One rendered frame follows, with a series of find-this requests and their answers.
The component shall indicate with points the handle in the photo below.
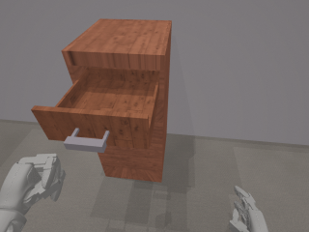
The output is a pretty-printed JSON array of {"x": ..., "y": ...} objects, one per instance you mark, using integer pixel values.
[{"x": 86, "y": 144}]

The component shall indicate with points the cabinet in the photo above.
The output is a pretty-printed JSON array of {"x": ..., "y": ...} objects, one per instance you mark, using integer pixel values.
[{"x": 128, "y": 44}]

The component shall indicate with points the left robot forearm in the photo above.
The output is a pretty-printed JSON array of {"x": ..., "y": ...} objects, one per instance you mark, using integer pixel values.
[{"x": 11, "y": 220}]

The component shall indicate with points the right robot hand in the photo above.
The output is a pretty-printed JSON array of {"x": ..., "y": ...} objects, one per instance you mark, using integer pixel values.
[{"x": 252, "y": 218}]

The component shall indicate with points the drawer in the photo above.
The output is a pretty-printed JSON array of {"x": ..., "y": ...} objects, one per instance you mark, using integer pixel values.
[{"x": 121, "y": 101}]

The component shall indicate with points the left robot hand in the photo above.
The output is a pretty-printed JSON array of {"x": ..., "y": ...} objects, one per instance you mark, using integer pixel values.
[{"x": 31, "y": 179}]

